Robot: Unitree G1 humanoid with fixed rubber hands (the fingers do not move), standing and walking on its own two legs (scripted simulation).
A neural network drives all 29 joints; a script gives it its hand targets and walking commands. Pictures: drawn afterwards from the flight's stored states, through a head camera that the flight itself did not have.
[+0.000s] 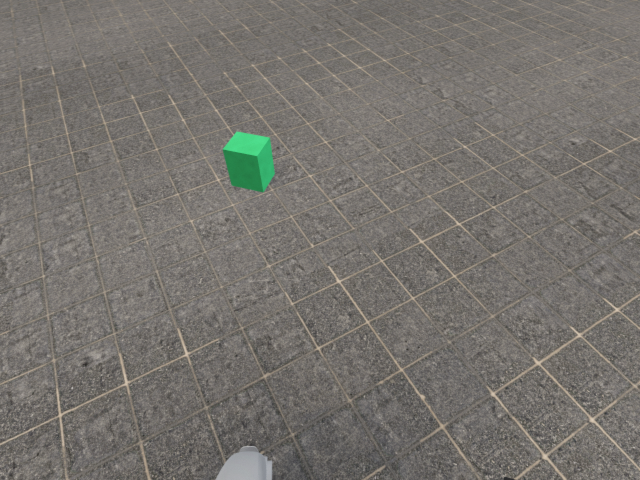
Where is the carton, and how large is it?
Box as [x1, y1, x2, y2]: [223, 132, 274, 191]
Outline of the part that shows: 236,132 223,148 232,185 263,191 274,173 269,138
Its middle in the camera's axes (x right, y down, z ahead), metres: -0.32 -0.38 +1.80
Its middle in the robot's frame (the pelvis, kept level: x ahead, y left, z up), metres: +1.52 +0.37 -0.67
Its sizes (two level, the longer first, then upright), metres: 0.165 0.140 0.209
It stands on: the floor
